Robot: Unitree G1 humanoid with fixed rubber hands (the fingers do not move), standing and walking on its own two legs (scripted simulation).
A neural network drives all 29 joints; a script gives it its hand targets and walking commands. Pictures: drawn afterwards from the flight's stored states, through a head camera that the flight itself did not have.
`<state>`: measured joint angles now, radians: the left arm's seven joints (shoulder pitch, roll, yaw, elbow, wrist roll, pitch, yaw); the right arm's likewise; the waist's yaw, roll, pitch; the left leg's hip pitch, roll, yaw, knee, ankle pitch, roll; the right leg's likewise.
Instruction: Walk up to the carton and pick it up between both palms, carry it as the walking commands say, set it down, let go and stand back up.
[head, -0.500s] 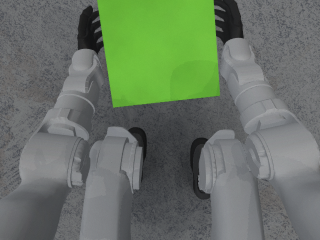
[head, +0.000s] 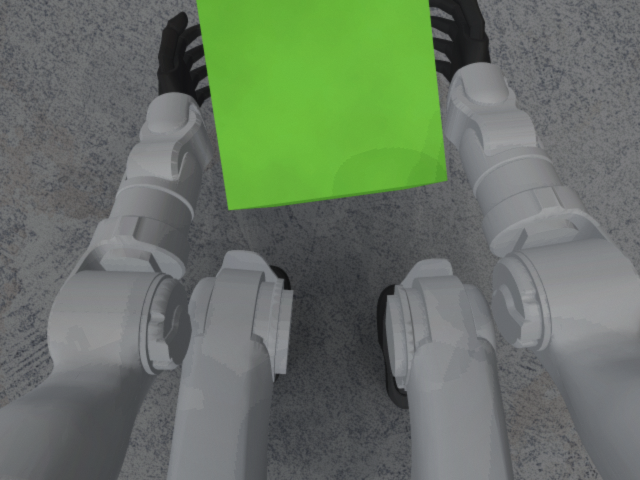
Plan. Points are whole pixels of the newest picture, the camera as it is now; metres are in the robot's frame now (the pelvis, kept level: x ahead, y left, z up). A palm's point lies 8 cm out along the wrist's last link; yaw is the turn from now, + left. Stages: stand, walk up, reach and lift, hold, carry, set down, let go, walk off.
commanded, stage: reach and lift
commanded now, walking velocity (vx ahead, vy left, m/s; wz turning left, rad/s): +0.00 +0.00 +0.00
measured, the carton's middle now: (327, 117) +0.49 +0.03 -0.22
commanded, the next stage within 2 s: none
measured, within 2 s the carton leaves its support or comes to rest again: neither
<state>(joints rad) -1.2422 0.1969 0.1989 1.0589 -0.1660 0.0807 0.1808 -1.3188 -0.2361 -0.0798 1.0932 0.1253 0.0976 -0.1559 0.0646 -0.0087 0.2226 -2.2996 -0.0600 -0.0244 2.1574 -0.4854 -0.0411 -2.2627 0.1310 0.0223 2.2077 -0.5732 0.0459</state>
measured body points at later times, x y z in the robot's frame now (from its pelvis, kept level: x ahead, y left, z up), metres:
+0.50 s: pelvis +0.01 +0.00 +0.04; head +0.33 +0.02 +0.36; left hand +0.50 +0.19 -0.09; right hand +0.55 -0.11 -0.08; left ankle +0.14 +0.12 -0.33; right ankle +0.11 -0.11 -0.33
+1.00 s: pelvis +0.01 +0.00 +0.09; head +0.29 +0.01 +0.43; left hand +0.49 +0.19 -0.02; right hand +0.53 -0.11 +0.00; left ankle +0.14 +0.12 -0.33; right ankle +0.11 -0.12 -0.33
